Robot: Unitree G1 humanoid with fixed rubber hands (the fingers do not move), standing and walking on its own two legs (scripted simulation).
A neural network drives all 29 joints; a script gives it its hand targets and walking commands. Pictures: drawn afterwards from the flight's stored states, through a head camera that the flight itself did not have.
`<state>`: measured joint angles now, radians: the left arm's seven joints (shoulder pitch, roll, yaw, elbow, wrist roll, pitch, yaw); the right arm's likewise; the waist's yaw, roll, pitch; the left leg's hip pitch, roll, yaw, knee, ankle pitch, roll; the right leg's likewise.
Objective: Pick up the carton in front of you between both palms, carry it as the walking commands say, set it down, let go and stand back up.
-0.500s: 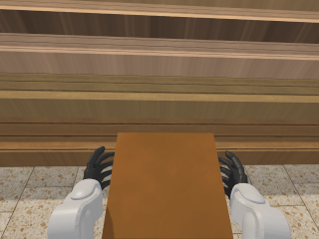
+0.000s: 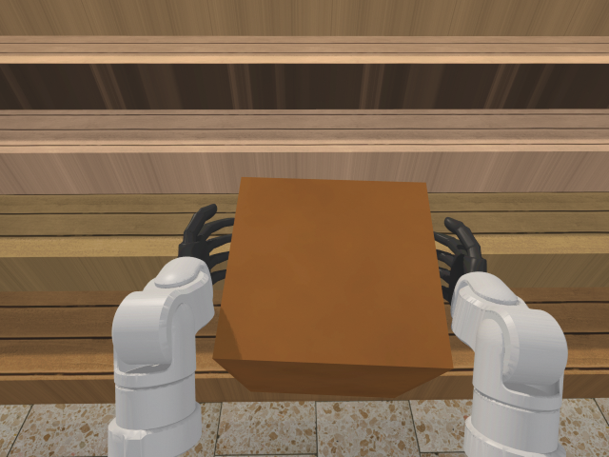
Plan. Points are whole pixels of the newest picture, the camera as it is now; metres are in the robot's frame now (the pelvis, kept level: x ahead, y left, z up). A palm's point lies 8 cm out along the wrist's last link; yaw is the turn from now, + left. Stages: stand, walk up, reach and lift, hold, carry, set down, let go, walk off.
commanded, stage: carry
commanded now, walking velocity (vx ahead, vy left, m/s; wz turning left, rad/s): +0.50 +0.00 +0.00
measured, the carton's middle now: (327, 300) +0.32 +0.00 +0.08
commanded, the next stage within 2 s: none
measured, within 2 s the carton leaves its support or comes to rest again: neither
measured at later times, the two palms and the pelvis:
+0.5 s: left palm (253, 132) +0.64 +0.14 +0.13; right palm (421, 142) +0.62 -0.16 +0.13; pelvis +0.28 +0.01 +0.02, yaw -1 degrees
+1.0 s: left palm (285, 13) +0.90 +0.11 +0.26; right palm (426, 11) +0.94 -0.19 +0.26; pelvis +0.58 -0.09 +0.15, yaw +1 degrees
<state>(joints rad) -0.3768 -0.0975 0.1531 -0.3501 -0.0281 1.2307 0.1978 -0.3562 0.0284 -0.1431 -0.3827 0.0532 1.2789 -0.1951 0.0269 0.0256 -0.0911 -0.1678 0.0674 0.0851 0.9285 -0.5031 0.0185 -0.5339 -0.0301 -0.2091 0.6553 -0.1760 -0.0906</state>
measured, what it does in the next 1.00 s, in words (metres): climbs: left foot, then right foot 0.18 m higher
